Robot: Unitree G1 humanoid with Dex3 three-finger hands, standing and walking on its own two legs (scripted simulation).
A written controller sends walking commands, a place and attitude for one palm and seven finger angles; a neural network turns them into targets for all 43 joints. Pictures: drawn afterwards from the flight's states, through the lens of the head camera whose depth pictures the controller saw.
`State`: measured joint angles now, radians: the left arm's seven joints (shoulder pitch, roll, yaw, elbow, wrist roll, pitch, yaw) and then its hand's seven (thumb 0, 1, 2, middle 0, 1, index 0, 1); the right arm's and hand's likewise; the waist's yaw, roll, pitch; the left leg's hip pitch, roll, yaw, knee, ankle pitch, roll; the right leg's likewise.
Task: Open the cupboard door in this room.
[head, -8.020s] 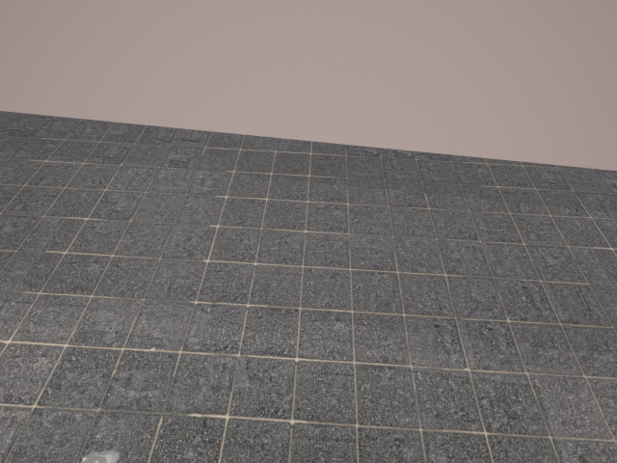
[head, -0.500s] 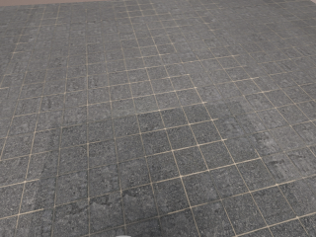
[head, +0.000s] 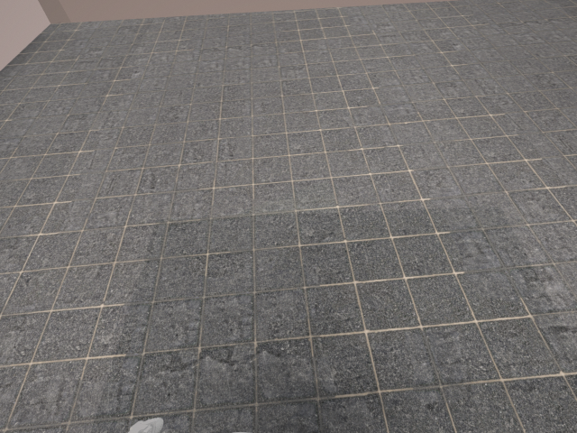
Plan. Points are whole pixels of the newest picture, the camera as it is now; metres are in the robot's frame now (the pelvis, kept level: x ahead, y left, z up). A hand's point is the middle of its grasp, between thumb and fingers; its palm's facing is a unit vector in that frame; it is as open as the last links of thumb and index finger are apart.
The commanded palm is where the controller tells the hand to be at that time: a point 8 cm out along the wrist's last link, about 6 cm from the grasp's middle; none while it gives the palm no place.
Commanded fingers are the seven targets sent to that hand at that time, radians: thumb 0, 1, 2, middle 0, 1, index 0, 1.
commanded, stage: turn or walk to find it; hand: left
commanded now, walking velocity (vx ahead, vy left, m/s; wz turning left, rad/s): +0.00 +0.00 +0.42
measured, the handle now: out of the picture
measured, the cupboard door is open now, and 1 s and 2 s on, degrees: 0 0 0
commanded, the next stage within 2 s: none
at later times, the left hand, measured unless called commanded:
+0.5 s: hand out of the picture -0.04 +0.25 -0.17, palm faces +0.26 -0.93 -0.24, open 7.4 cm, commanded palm none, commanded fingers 0.00 0.90 0.90 -0.20 -0.30 -0.20 -0.30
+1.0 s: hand out of the picture -0.04 +0.18 -0.14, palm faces +0.43 -0.87 -0.26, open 7.4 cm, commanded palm none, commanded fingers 0.00 0.90 0.90 -0.20 -0.30 -0.20 -0.30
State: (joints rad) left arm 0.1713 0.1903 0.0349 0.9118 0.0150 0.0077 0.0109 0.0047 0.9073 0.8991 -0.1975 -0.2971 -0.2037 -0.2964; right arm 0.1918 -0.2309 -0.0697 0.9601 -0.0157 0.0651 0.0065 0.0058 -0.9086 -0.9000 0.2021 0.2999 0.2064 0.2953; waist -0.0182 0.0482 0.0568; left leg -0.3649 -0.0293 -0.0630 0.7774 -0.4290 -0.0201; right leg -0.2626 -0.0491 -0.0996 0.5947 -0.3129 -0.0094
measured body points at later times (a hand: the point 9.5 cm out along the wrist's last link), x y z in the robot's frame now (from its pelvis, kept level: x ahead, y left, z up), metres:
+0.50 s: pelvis -0.02 +0.03 +0.00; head +0.00 +0.06 +0.45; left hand -0.05 +0.30 -0.16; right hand +0.12 -0.20 -0.13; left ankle -0.05 +0.14 -0.73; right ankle -0.02 -0.11 -0.67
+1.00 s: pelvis -0.03 -0.02 +0.01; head +0.00 -0.03 +0.46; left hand -0.07 +0.23 -0.12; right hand +0.13 -0.23 -0.15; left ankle -0.11 +0.11 -0.66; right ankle +0.01 -0.11 -0.73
